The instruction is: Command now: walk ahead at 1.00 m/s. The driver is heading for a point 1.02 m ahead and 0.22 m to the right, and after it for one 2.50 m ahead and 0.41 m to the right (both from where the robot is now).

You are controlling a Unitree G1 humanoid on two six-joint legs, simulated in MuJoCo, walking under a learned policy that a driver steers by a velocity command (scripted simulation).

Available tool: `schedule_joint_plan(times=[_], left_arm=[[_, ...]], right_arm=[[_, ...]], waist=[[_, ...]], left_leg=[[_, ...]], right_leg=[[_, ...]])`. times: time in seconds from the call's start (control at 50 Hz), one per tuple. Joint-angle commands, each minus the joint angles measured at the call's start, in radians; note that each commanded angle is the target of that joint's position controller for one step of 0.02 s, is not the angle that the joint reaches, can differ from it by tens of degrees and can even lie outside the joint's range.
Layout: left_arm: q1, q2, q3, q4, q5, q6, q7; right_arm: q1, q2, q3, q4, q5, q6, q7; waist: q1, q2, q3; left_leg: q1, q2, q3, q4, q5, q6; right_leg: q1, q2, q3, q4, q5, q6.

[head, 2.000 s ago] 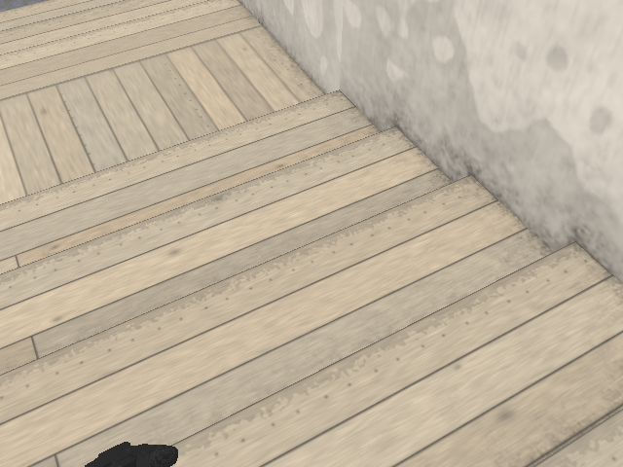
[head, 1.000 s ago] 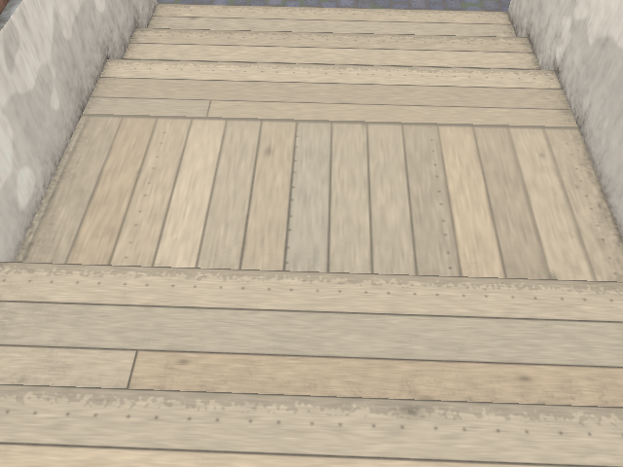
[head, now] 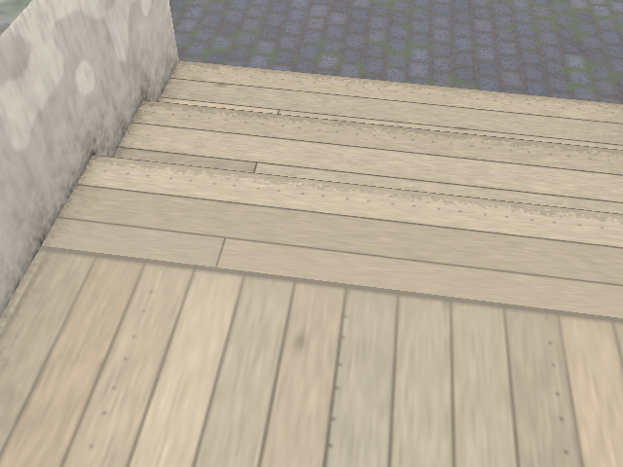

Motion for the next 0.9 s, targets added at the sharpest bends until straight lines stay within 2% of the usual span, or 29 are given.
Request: schedule_joint_plan(times=[0.02,0.06,0.08,0.1,0.14,0.2,0.24,0.28,0.3,0.32,0.34,0.36,0.38,0.4,0.42,0.46,0.5,0.58,0.62,0.64,0.68,0.7,0.72,0.74,0.76,0.78,0.8,0.84,0.9], left_arm=[[0.044,0.116,0.016,-0.01,-0.038,-0.043,0.003],[0.052,0.137,0.024,-0.013,-0.039,-0.038,0.0],[0.072,0.141,0.027,-0.01,-0.035,-0.039,-0.004],[0.097,0.075,0.016,0.009,-0.05,-0.048,0.003],[0.084,0.074,0.008,0.002,-0.067,-0.058,0.001],[0.163,0.108,0.011,0.024,-0.031,-0.038,0.008],[0.216,0.133,0.012,0.036,-0.002,-0.013,0.028],[0.194,0.19,0.026,0.032,0.008,0.011,0.037],[0.168,0.18,0.031,0.033,-0.013,0.017,0.037],[0.163,0.048,0.012,0.011,-0.036,0.0,0.035],[0.283,0.043,0.007,-0.03,-0.097,-0.008,0.064],[0.196,0.066,0.001,-0.066,-0.092,0.0,0.069],[-0.014,0.118,0.014,-0.072,-0.058,0.015,0.052],[-0.013,0.078,0.013,-0.103,-0.041,0.028,0.03],[-0.042,0.073,0.018,-0.098,-0.017,0.039,0.015],[-0.107,-0.024,0.003,-0.156,-0.017,0.076,-0.02],[-0.184,-0.035,-0.015,-0.216,-0.013,0.083,-0.047],[-0.298,0.014,-0.025,-0.265,-0.019,0.082,-0.064],[-0.279,0.053,-0.019,-0.253,-0.02,0.076,-0.061],[-0.217,0.082,-0.011,-0.238,-0.02,0.077,-0.059],[0.121,0.165,0.03,-0.155,-0.018,0.085,-0.044],[0.251,0.203,0.059,-0.102,-0.032,0.084,-0.028],[0.154,0.253,0.079,-0.102,-0.057,0.098,-0.01],[0.076,0.336,0.077,-0.158,-0.034,0.098,-0.015],[0.081,0.317,0.083,-0.185,-0.013,0.104,0.0],[0.052,0.24,0.07,-0.176,-0.009,0.094,0.013],[0.012,0.215,0.062,-0.173,-0.017,0.079,0.02],[-0.023,0.196,0.05,-0.185,-0.032,0.043,0.027],[-0.006,0.193,0.044,-0.188,-0.044,0.004,0.021]], right_arm=[[-0.028,-0.046,-0.008,-0.081,-0.023,0.029,0.039],[-0.119,-0.056,0.0,-0.117,-0.035,0.031,0.059],[-0.113,-0.052,0.001,-0.105,-0.02,0.028,0.066],[-0.192,-0.062,-0.005,-0.129,-0.01,0.001,0.071],[-0.254,-0.061,-0.003,-0.146,0.001,-0.022,0.079],[-0.381,-0.078,-0.001,-0.209,0.002,-0.011,0.063],[-0.351,-0.109,-0.007,-0.222,-0.001,-0.015,0.048],[-0.003,-0.182,-0.04,-0.126,-0.004,-0.032,0.033],[0.201,-0.222,-0.06,-0.066,-0.021,-0.036,0.025],[0.315,-0.25,-0.063,-0.046,-0.053,-0.036,0.023],[0.352,-0.263,-0.061,-0.069,-0.05,-0.031,0.037],[0.299,-0.293,-0.083,-0.074,-0.03,-0.027,0.033],[0.183,-0.125,-0.042,-0.1,-0.034,-0.026,0.023],[0.135,-0.171,-0.05,-0.093,-0.048,-0.04,0.012],[0.148,-0.077,-0.025,-0.074,-0.043,-0.054,0.012],[0.133,-0.042,-0.015,-0.024,0.008,-0.063,0.012],[0.058,-0.047,-0.015,-0.041,0.019,-0.078,0.014],[0.047,-0.093,-0.02,-0.056,0.021,-0.079,0.004],[0.107,-0.152,-0.027,-0.062,0.02,-0.065,-0.013],[0.112,-0.192,-0.035,-0.075,0.016,-0.052,-0.024],[0.03,-0.244,-0.049,-0.122,0.005,-0.02,-0.031],[-0.005,-0.237,-0.053,-0.133,0.003,-0.003,-0.019],[-0.034,-0.123,-0.026,-0.17,-0.012,-0.006,0.003],[0.074,-0.091,-0.01,-0.288,-0.012,-0.028,0.008],[0.012,-0.126,-0.002,-0.326,-0.011,-0.055,0.011],[-0.024,-0.167,-0.007,-0.31,-0.011,-0.061,0.01],[-0.048,-0.165,-0.007,-0.309,-0.022,-0.051,0.009],[-0.014,-0.147,0.003,-0.301,-0.045,-0.007,0.01],[-0.14,-0.113,0.018,-0.363,-0.037,0.02,0.024]], waist=[[-0.064,-0.039,0.111],[-0.042,-0.065,0.105],[-0.035,-0.068,0.07],[-0.023,0.008,0.089],[0.007,0.045,0.066],[0.078,0.006,0.115],[0.076,0.004,0.1],[-0.077,-0.007,-0.07],[-0.179,0.011,-0.165],[-0.167,0.207,-0.249],[-0.108,0.254,-0.458],[-0.136,0.271,-0.514],[-0.147,-0.016,-0.196],[-0.102,0.168,-0.128],[-0.069,0.058,-0.081],[0.024,0.076,0.003],[0.056,0.116,0.062],[0.067,0.035,0.094],[0.079,0.053,0.042],[0.118,0.083,-0.008],[0.288,0.098,-0.17],[0.334,0.005,-0.215],[0.239,-0.24,-0.103],[0.076,-0.223,-0.247],[0.112,-0.144,-0.243],[0.074,0.027,-0.053],[0.018,0.075,0.006],[-0.057,0.088,0.043],[-0.051,0.092,0.084]], left_leg=[[-0.105,0.108,-0.028,-0.417,0.142,-0.049],[-0.026,0.095,0.072,-0.585,0.285,-0.057],[0.001,0.089,0.114,-0.556,0.418,-0.038],[-0.063,0.136,0.034,-0.712,0.681,-0.013],[0.132,0.087,0.097,-0.9,0.91,-0.013],[0.074,0.073,0.108,-0.967,0.776,-0.03],[0.048,0.066,0.099,-1.063,0.681,-0.038],[0.355,0.063,0.091,-1.089,0.586,-0.025],[0.641,0.11,0.052,-1.048,0.563,-0.022],[0.972,0.269,-0.037,-0.741,0.874,-0.028],[1.174,0.487,-0.291,-0.657,1.073,0.035],[1.104,0.549,-0.54,-0.918,0.408,0.142],[0.789,0.386,-0.33,-1.105,0.142,0.054],[0.669,0.445,-0.342,-1.098,0.227,0.096],[0.543,0.391,-0.248,-1.07,0.432,0.047],[0.311,0.322,-0.073,-1.159,0.39,-0.013],[0.198,0.261,0.103,-1.244,0.508,-0.047],[0.27,0.203,0.311,-1.283,0.806,-0.078],[0.372,0.192,0.356,-1.169,1.203,-0.095],[0.411,0.213,0.356,-1.057,1.356,-0.099],[0.344,0.258,0.317,-0.61,1.408,-0.084],[0.187,0.172,0.313,-0.22,0.888,-0.08],[-0.117,-0.026,0.297,0.192,-0.063,-0.092],[-0.36,-0.019,0.095,0.292,-0.147,-0.104],[-0.485,-0.013,0.0,0.229,-0.113,-0.109],[-0.502,0.039,-0.004,0.116,-0.052,-0.113],[-0.419,0.069,-0.007,0.025,-0.018,-0.125],[-0.272,0.114,-0.004,-0.112,-0.001,-0.16],[-0.172,0.123,0.075,-0.381,0.099,-0.189]], right_leg=[[-0.106,-0.281,0.339,-0.371,0.241,-0.148],[-0.124,-0.237,0.237,-0.387,0.466,-0.145],[-0.096,-0.245,0.209,-0.385,0.518,-0.14],[-0.037,-0.203,0.199,-0.327,0.399,-0.114],[-0.1,-0.162,0.187,-0.35,0.242,-0.069],[0.053,-0.194,0.255,-0.264,0.312,-0.085],[0.237,-0.183,0.271,-0.09,0.498,-0.072],[0.255,-0.174,0.286,0.337,0.727,-0.083],[0.058,-0.128,0.261,0.659,0.586,-0.071],[-0.344,-0.024,0.229,1.066,-0.292,-0.056],[-0.541,-0.056,0.235,1.227,-0.307,-0.05],[-0.667,-0.083,0.169,1.235,-0.166,-0.029],[-0.667,-0.143,0.148,1.006,-0.039,-0.026],[-0.649,-0.153,0.138,1.045,-0.016,-0.023],[-0.589,-0.204,0.165,0.966,0.065,-0.029],[-0.512,-0.229,0.151,0.848,0.078,-0.002],[-0.441,-0.228,0.104,0.65,0.201,0.002],[-0.335,-0.17,-0.027,0.292,0.357,-0.046],[-0.206,-0.066,-0.118,0.212,0.346,-0.073],[-0.126,-0.032,-0.125,0.202,0.305,-0.088],[0.215,-0.009,-0.064,0.188,0.224,-0.149],[0.427,-0.033,0.032,0.09,0.208,-0.204],[0.44,-0.105,0.228,0.057,0.205,-0.234],[0.613,-0.263,0.667,-0.051,0.263,-0.377],[0.604,-0.363,0.934,-0.318,-0.122,-0.413],[0.425,-0.357,0.9,-0.392,-0.171,-0.361],[0.275,-0.308,0.807,-0.382,-0.077,-0.319],[0.053,-0.213,0.631,-0.38,0.128,-0.284],[-0.104,-0.116,0.463,-0.407,0.428,-0.249]])
Keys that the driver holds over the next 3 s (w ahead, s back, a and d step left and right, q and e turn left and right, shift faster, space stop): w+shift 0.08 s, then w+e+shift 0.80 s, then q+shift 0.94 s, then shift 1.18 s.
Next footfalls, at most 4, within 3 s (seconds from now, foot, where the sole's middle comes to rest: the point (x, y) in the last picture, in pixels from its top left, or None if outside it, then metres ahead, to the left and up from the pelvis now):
0.30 left None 0.49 0.14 -0.87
0.70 right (358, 346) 0.84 -0.10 -0.87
1.12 left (406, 228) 1.25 -0.26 -0.87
1.80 right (456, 230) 1.24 -0.41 -0.87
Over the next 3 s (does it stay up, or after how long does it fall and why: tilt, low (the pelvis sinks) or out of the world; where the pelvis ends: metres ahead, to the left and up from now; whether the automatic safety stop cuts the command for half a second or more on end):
stays up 1.17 -0.34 -0.08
